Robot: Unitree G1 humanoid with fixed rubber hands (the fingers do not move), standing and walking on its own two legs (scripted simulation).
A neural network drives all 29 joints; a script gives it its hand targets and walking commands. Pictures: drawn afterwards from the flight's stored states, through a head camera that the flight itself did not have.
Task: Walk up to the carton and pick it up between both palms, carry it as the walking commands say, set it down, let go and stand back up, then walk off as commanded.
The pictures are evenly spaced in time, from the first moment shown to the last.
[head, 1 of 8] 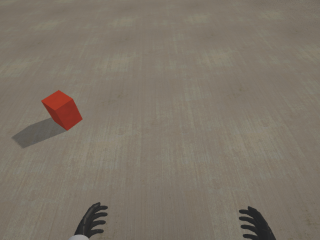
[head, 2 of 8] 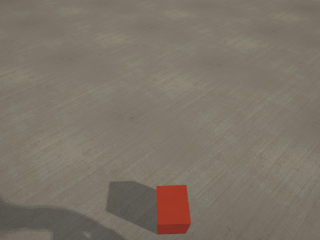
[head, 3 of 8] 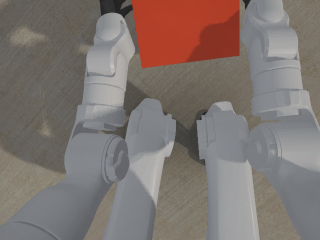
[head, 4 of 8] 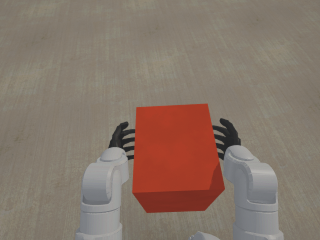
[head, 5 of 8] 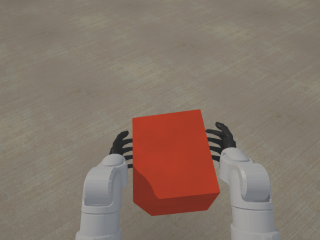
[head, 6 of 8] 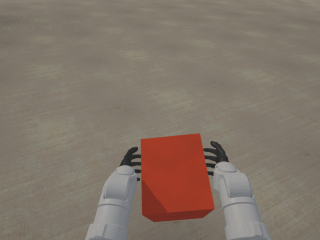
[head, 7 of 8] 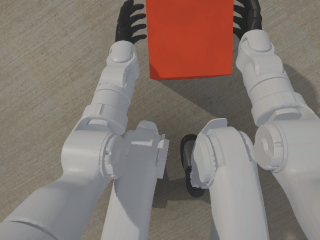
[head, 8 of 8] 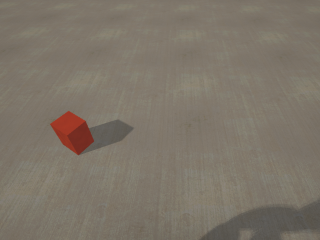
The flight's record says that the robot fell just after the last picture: no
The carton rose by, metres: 0.68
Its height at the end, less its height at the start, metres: +0.00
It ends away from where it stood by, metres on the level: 3.75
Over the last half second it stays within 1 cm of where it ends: yes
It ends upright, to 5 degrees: yes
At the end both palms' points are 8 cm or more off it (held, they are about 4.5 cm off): yes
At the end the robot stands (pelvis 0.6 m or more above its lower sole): yes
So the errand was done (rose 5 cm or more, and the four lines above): yes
